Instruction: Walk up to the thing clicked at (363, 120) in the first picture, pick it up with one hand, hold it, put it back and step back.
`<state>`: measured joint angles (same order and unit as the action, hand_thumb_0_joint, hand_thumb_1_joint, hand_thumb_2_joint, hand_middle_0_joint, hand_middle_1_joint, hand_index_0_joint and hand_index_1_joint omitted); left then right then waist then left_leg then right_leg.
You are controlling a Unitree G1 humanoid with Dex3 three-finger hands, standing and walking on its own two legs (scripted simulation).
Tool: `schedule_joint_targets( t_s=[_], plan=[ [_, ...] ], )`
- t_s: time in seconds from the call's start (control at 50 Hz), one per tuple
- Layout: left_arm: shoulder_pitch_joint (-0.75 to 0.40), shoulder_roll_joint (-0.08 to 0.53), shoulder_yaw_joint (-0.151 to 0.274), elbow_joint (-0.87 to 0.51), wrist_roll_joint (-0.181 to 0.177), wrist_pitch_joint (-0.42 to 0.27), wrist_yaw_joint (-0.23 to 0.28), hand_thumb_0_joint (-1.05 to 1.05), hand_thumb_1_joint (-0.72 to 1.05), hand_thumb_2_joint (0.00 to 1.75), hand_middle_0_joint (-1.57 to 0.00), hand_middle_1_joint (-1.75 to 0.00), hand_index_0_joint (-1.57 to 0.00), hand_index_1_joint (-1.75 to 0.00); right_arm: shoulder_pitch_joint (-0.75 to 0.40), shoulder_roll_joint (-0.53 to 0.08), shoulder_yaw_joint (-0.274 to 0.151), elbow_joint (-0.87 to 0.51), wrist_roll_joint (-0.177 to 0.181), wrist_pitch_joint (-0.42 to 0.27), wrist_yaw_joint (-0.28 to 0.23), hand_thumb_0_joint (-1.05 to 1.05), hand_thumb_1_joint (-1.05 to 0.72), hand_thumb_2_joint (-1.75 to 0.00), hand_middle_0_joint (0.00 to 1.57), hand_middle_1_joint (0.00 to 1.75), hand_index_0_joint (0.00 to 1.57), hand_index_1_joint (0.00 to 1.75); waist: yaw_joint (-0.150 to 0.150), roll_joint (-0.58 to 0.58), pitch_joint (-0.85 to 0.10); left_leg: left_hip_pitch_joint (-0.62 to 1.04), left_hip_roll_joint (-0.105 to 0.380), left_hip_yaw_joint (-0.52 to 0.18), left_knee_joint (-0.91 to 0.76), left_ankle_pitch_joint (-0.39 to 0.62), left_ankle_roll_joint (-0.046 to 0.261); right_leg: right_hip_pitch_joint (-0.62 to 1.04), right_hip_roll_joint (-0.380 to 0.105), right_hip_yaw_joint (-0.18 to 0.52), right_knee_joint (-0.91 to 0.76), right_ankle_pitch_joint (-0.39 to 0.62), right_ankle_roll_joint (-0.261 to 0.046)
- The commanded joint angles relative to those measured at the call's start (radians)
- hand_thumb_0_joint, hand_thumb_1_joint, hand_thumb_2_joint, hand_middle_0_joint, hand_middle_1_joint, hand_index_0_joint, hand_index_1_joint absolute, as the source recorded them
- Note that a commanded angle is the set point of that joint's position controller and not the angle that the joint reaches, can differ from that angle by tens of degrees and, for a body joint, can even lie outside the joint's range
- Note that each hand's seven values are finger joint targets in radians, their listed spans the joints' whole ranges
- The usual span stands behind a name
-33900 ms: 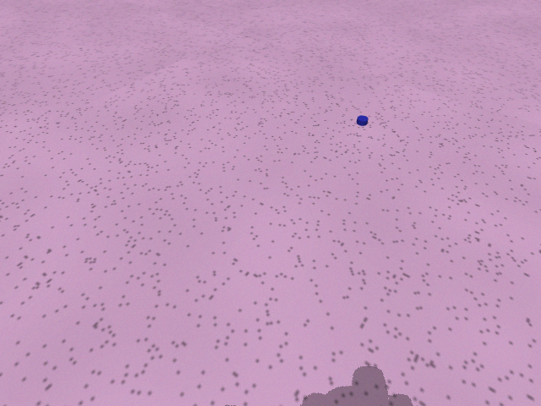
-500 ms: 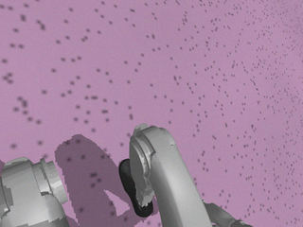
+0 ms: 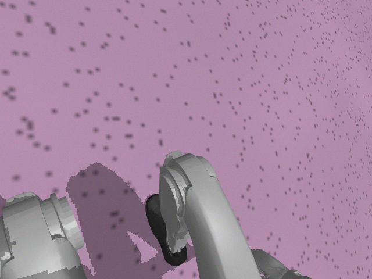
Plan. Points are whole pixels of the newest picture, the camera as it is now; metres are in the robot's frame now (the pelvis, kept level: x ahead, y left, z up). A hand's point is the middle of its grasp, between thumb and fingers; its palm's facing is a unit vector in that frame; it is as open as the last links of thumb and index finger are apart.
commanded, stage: open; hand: left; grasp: from above
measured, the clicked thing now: out of the picture +0.42 +0.35 -0.28
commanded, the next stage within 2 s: withdraw in 0.16 s
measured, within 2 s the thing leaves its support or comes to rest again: neither
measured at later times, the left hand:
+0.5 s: hand out of the picture +0.43 +0.34 -0.23, palm faces -0.31 -0.17 -0.94, open 13.9 cm
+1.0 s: hand out of the picture +0.39 +0.35 -0.09, palm faces -0.48 -0.14 -0.87, open 14.0 cm
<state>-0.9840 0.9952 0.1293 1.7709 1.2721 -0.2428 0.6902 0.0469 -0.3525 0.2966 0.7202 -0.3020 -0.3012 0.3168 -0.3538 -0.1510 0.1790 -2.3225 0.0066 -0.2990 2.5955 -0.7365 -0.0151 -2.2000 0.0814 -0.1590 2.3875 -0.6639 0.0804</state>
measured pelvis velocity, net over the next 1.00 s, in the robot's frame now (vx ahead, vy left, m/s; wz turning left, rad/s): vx -0.01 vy -0.02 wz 0.13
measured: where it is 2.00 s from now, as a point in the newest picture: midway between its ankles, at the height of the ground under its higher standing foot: (126, 268)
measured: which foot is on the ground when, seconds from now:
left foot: down 0.00-1.00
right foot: down 0.00-1.00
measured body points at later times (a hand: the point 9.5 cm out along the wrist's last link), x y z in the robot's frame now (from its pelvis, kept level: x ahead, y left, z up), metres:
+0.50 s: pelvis +0.00 +0.00 +0.00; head +0.25 +0.14 +0.35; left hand +0.44 +0.34 -0.18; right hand +0.07 -0.26 -0.04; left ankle +0.06 +0.13 -0.26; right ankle +0.12 -0.13 -0.26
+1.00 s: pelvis -0.01 -0.02 +0.05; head +0.19 +0.08 +0.44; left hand +0.41 +0.35 -0.04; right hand +0.12 -0.28 -0.05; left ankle +0.06 +0.12 -0.26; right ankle +0.12 -0.13 -0.26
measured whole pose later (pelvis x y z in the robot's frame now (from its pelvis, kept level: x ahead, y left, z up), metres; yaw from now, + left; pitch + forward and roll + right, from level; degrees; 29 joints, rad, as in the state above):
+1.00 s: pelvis -0.01 -0.02 +0.05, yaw +7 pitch +30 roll -8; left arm -0.92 0.76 0.01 1.35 1.16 -0.23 0.22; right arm 0.12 -0.33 0.10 0.68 -0.12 -0.06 0.18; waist -0.20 0.00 -0.04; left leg -2.25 0.00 -0.17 2.36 -0.64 -0.02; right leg -2.18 0.03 -0.07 2.27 -0.63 0.05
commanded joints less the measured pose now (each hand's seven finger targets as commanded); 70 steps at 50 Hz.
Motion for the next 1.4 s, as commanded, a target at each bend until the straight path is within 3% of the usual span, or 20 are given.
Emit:
schedule_joint_targets(
  t_s=[0.0,0.24,0.32,0.38,0.42,0.44,0.48,0.52,0.56,0.62,0.72,0.74,0.84,0.94,1.02,1.12,1.22,1.28,1.36,1.38],
  plan=[
    [-0.22,0.192,-0.005,-0.068,-0.014,-0.009,0.035,0.0,-0.42,0.9,-0.13,-0.99,-0.14,-0.97,0.161,-0.332,-0.086,0.005,0.008,0.004,-0.012,0.0,-0.89,-0.9,0.2,0.3,0.2,0.3,-0.073,0.52,-0.595,0.46,0.04,0.117,-0.29,0.227,0.009,0.328,0.03,-0.141,-0.18,0.266,-0.087],
    [-0.235,0.215,-0.012,-0.092,-0.016,-0.005,0.049,0.0,-0.44,0.92,-0.08,-1.03,-0.1,-1.01,0.153,-0.339,-0.088,-0.003,0.013,0.004,-0.027,0.0,-0.89,-0.9,0.2,0.3,0.2,0.3,-0.065,0.492,-0.576,0.436,0.04,0.113,-0.311,0.155,0.012,0.304,0.023,-0.132,-0.203,0.195,-0.087],
    [-0.236,0.226,-0.005,-0.11,-0.006,-0.002,0.044,0.0,-0.47,0.96,-0.08,-1.0,-0.09,-0.98,0.17,-0.335,-0.09,-0.01,0.014,0.011,-0.027,0.0,-0.9,-0.9,0.2,0.3,0.2,0.3,-0.059,0.538,-0.621,0.478,0.043,0.112,-0.31,0.217,0.005,0.335,0.027,-0.131,-0.183,0.253,-0.091],
    [-0.272,0.261,0.031,-0.213,-0.004,0.006,0.035,0.0,-0.49,0.96,-0.08,-0.99,-0.09,-0.98,0.174,-0.342,-0.118,-0.005,0.022,0.008,-0.026,0.0,-0.9,-0.9,0.2,0.3,0.2,0.3,-0.039,0.632,-0.682,0.541,0.043,0.12,-0.317,0.25,-0.004,0.329,0.024,-0.129,-0.172,0.276,-0.097],
    [-0.265,0.314,0.102,-0.393,-0.002,0.013,0.037,0.0,-0.49,0.96,-0.08,-0.99,-0.09,-0.98,0.197,-0.34,-0.146,-0.002,0.027,0.012,-0.019,0.0,-0.9,-0.9,0.2,0.3,0.2,0.3,0.021,0.749,-0.822,0.647,0.041,0.12,-0.344,0.315,-0.02,0.326,0.017,-0.128,-0.153,0.308,-0.107],
    [-0.227,0.296,0.116,-0.433,-0.012,0.021,0.034,0.0,-0.49,0.97,-0.08,-0.98,-0.08,-0.97,0.188,-0.327,-0.16,0.0,0.035,0.016,-0.013,0.0,-0.9,-0.9,0.2,0.3,0.2,0.3,0.042,0.805,-0.872,0.697,0.042,0.12,-0.355,0.343,-0.031,0.314,0.009,-0.126,-0.138,0.319,-0.114],
    [-0.166,0.134,0.025,-0.468,-0.04,0.046,0.0,0.0,-0.51,0.98,-0.07,-0.98,-0.07,-0.98,0.154,-0.292,-0.176,-0.01,0.052,0.022,0.0,0.0,-0.9,-0.9,0.2,0.3,0.2,0.3,0.054,0.811,-0.886,0.681,0.036,0.144,-0.369,0.339,-0.029,0.29,0.018,-0.118,-0.152,0.318,-0.117],
    [-0.123,0.103,0.019,-0.48,-0.053,0.083,-0.035,0.0,-0.5,0.98,-0.07,-0.98,-0.07,-0.98,0.174,-0.283,-0.214,0.008,0.081,0.046,0.004,0.0,-0.89,-0.9,0.2,0.3,0.2,0.3,0.082,0.769,-0.846,0.597,0.028,0.17,-0.385,0.293,-0.015,0.255,0.023,-0.096,-0.19,0.289,-0.118],
    [-0.108,0.082,0.019,-0.542,-0.077,0.128,-0.078,0.0,-0.5,0.98,-0.07,-0.99,-0.07,-0.98,0.209,-0.28,-0.253,0.013,0.11,0.075,0.005,0.0,-0.89,-0.9,0.2,0.3,0.2,0.3,0.119,0.74,-0.91,0.581,0.019,0.192,-0.397,0.315,-0.004,0.265,0.019,-0.069,-0.218,0.302,-0.119],
    [-0.101,-0.052,-0.056,-0.492,-0.12,0.18,-0.163,0.0,-0.49,0.98,-0.07,-0.99,-0.07,-0.99,0.237,-0.26,-0.273,0.015,0.146,0.112,0.004,0.0,-0.89,-0.9,0.2,0.3,0.2,0.3,0.097,0.572,-0.811,0.483,0.017,0.191,-0.422,0.268,0.016,0.223,0.015,-0.06,-0.251,0.265,-0.114],
    [-0.179,-0.139,-0.13,-0.552,-0.188,0.176,-0.34,0.0,-0.52,1.01,-0.08,-1.01,-0.07,-1.01,0.277,-0.242,-0.31,-0.012,0.186,0.168,-0.027,0.0,-0.9,-0.9,0.2,0.3,0.2,0.3,0.068,0.375,-0.788,0.443,0.001,0.176,-0.481,0.164,0.041,0.303,0.004,-0.024,-0.324,0.174,-0.113],
    [-0.197,-0.153,-0.148,-0.538,-0.193,0.163,-0.372,0.0,-0.54,1.02,-0.08,-1.02,-0.07,-1.03,0.274,-0.233,-0.309,-0.018,0.189,0.177,-0.042,0.0,-0.91,-0.9,0.2,0.3,0.2,0.3,0.059,0.343,-0.762,0.407,-0.002,0.183,-0.477,0.131,0.046,0.316,0.006,-0.01,-0.344,0.136,-0.112],
    [-0.205,-0.041,-0.113,-0.54,-0.161,0.089,-0.461,0.0,-0.53,1.02,-0.08,-1.03,-0.07,-1.04,0.262,-0.22,-0.298,-0.055,0.199,0.219,-0.115,0.0,-0.9,-0.9,0.2,0.3,0.2,0.3,0.09,0.244,-0.686,0.35,-0.026,0.209,-0.471,0.051,0.046,0.325,-0.011,0.025,-0.398,-0.004,-0.121],
    [-0.232,0.032,-0.065,-0.539,-0.104,-0.012,-0.439,0.0,-0.53,1.02,-0.08,-1.02,-0.07,-1.02,0.243,-0.182,-0.263,-0.063,0.188,0.246,-0.166,0.0,-0.9,-0.9,0.2,0.3,0.2,0.3,0.111,0.272,-0.732,0.35,-0.028,0.243,-0.445,0.076,0.047,0.337,-0.013,0.04,-0.385,0.011,-0.116],
    [-0.294,0.064,-0.051,-0.493,-0.042,-0.066,-0.369,0.0,-0.52,1.01,-0.07,-1.01,-0.07,-1.01,0.249,-0.183,-0.24,-0.055,0.171,0.26,-0.187,0.0,-0.89,-0.9,0.2,0.3,0.2,0.3,0.096,0.353,-0.781,0.401,-0.02,0.24,-0.417,0.128,0.042,0.309,-0.013,0.036,-0.338,0.068,-0.117],
    [-0.319,0.033,-0.071,-0.349,0.006,-0.089,-0.271,0.0,-0.5,0.99,-0.07,-1.01,-0.08,-1.01,0.274,-0.205,-0.232,-0.037,0.143,0.251,-0.196,0.0,-0.89,-0.89,0.2,0.3,0.2,0.3,0.057,0.424,-0.74,0.462,-0.012,0.217,-0.428,0.123,0.028,0.227,-0.012,-0.013,-0.293,0.077,-0.123],
    [-0.335,0.103,0.009,-0.423,0.041,-0.076,-0.167,0.0,-0.5,0.98,-0.07,-1.01,-0.08,-1.0,0.288,-0.235,-0.244,-0.019,0.118,0.227,-0.19,0.0,-0.89,-0.89,0.2,0.3,0.2,0.3,0.071,0.57,-0.852,0.594,-0.009,0.213,-0.421,0.2,0.011,0.187,-0.023,-0.054,-0.222,0.169,-0.118],
    [-0.27,0.154,0.088,-0.568,0.029,-0.035,-0.119,0.0,-0.28,0.96,-0.26,-0.77,-0.23,-0.76,0.286,-0.231,-0.27,-0.023,0.117,0.214,-0.176,0.0,-0.88,-0.89,0.2,0.3,0.2,0.3,0.123,0.66,-1.015,0.687,-0.008,0.23,-0.425,0.288,0.003,0.244,-0.026,-0.038,-0.205,0.243,-0.124],
    [-0.239,0.112,0.107,-0.691,-0.071,0.048,-0.114,0.0,-0.1,0.83,-0.22,-0.55,-0.2,-0.56,0.286,-0.221,-0.307,-0.034,0.136,0.202,-0.153,0.0,-0.89,-0.9,0.2,0.3,0.2,0.3,0.142,0.672,-1.082,0.692,-0.003,0.247,-0.446,0.327,0.01,0.244,-0.036,-0.023,-0.23,0.287,-0.126],
    [-0.201,0.082,0.087,-0.667,-0.091,0.074,-0.131,0.0,-0.06,0.78,-0.21,-0.5,-0.19,-0.52,0.294,-0.212,-0.315,-0.033,0.144,0.201,-0.149,0.0,-0.89,-0.9,0.2,0.3,0.2,0.3,0.149,0.648,-1.069,0.69,-0.001,0.252,-0.453,0.324,0.015,0.253,-0.033,-0.015,-0.25,0.29,-0.124]
  ],
)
